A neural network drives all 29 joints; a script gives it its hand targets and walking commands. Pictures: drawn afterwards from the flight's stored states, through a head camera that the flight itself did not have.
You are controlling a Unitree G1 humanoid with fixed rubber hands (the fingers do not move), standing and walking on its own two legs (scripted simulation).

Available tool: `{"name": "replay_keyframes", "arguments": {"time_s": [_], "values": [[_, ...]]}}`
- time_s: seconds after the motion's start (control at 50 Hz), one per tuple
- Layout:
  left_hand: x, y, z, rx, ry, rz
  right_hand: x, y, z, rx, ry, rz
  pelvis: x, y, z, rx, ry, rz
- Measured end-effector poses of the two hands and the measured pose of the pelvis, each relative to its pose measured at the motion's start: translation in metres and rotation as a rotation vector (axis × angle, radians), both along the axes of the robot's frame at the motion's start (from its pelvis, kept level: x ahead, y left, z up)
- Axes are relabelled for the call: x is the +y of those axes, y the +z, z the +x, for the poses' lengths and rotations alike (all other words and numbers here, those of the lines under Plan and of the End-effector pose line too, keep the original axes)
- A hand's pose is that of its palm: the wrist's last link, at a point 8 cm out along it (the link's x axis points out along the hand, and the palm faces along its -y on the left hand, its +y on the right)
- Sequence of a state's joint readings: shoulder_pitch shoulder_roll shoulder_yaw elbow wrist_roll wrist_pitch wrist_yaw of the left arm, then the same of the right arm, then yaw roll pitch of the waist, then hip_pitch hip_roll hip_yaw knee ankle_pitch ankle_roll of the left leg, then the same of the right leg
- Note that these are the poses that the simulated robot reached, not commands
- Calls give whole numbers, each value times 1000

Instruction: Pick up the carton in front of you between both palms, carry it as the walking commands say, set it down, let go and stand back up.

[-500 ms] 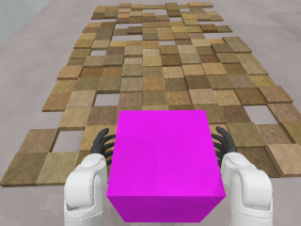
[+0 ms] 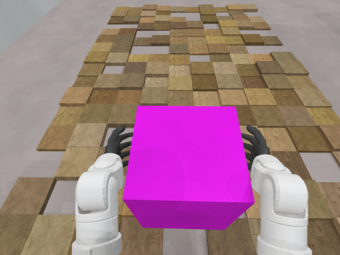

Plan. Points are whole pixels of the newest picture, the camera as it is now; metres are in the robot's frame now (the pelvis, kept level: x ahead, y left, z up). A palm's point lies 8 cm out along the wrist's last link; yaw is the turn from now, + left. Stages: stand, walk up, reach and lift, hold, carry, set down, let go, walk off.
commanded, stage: carry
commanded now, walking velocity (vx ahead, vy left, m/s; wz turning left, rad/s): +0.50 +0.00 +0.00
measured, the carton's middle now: (184, 173) +0.30 +0.00 +0.05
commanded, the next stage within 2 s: none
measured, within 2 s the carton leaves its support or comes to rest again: neither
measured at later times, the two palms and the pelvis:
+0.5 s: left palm (139, 43) +0.71 +0.15 +0.17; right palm (230, 41) +0.73 -0.15 +0.17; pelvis +0.32 -0.03 +0.01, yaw +1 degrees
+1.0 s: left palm (171, 2) +1.07 +0.05 +0.18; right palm (241, 7) +1.02 -0.24 +0.18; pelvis +0.67 -0.03 +0.05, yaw -2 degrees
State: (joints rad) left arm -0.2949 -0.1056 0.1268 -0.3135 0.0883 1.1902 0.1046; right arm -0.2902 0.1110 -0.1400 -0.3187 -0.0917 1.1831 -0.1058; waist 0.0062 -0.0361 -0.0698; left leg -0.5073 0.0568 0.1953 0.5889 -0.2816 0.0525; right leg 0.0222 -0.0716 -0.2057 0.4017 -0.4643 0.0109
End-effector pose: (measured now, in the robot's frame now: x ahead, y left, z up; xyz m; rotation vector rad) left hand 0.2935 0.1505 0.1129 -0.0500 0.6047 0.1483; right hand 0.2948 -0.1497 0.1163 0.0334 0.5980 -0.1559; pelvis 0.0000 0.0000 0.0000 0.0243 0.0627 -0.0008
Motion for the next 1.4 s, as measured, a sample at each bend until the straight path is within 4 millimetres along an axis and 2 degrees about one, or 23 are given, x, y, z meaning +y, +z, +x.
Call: {"name": "replay_keyframes", "arguments": {"time_s": [0.06, 0.14, 0.22, 0.3, 0.38, 0.44, 0.52, 0.6, 0.66, 0.74, 0.8, 0.86, 0.94, 1.02, 1.08, 1.18, 1.3, 1.4], "values": [[6, 4, 64, -2, -47, 27, 6, 8, 58, 0, -6, -34, 10, -4, 33, 5, 0, 17], [2, 26, 139, 22, -84, 21, 2, 26, 119, 29, -30, -47, 15, 9, 71, 19, 1, 1], [-5, 56, 211, -10, -85, 11, -5, 55, 187, -4, -42, -38, 14, 18, 117, 33, 3, -10], [-10, 78, 280, -25, -60, 19, -10, 75, 264, -20, -27, -15, 4, 16, 175, 38, 10, -6], [-10, 86, 342, -23, 2, 50, -10, 75, 346, -21, 39, 3, -14, -4, 242, 9, 21, 4], [-7, 75, 379, 35, 39, 67, -7, 63, 396, 36, 74, 23, -24, -4, 282, 8, 11, -8], [-4, 54, 425, 132, 69, 40, -4, 47, 450, 134, 74, 40, -30, 9, 332, 31, 11, 5], [-4, 46, 477, 120, 92, 11, -3, 41, 504, 124, 54, 65, -30, 17, 384, 50, 6, 19], [-4, 45, 522, 74, 98, 1, -2, 40, 546, 76, 45, 85, -26, 17, 430, 58, -3, 19], [-7, 38, 592, 24, 59, -21, -6, 35, 599, 25, 16, 44, -18, 7, 497, 40, -17, 55], [-25, 29, 641, 76, -24, -44, -22, 26, 626, 76, -40, 17, -13, 20, 534, 41, -21, 38], [-51, 33, 682, 109, -86, -42, -46, 24, 645, 107, -113, 37, -12, 39, 570, 51, -23, 11], [-84, 51, 738, 66, -142, -50, -77, 42, 682, 58, -192, 64, -16, 54, 622, 62, -30, -13], [-106, 75, 794, -28, -148, -39, -100, 67, 743, -34, -186, 66, -34, 48, 684, 49, -28, 0], [-107, 90, 833, -80, -112, 12, -104, 80, 800, -80, -116, 64, -49, 35, 730, 22, -28, -11], [-86, 94, 875, 30, -27, 50, -85, 87, 876, 32, 3, 46, -68, 49, 786, 24, -20, 6], [-61, 97, 923, 106, 63, 25, -59, 91, 947, 108, 81, 37, -79, 67, 849, 41, -6, 32], [-52, 81, 972, 150, 69, 24, -50, 74, 997, 151, 88, 30, -75, 67, 909, 42, -4, 17]]}}
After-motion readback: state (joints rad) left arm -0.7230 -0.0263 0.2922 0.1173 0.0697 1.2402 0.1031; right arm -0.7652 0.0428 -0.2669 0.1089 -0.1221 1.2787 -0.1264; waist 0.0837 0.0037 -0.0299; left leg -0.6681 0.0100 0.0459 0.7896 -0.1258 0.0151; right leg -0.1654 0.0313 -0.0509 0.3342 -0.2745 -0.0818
